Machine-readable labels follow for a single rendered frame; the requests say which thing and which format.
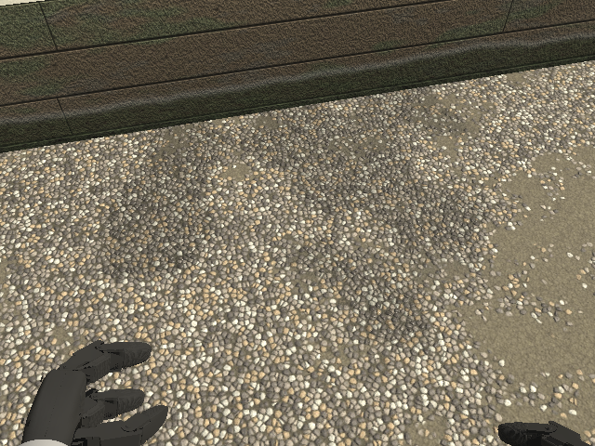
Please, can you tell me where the right robot hand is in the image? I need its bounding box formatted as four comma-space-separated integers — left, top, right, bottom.
498, 421, 591, 446

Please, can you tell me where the left robot hand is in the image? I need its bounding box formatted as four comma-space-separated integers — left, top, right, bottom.
21, 340, 168, 446

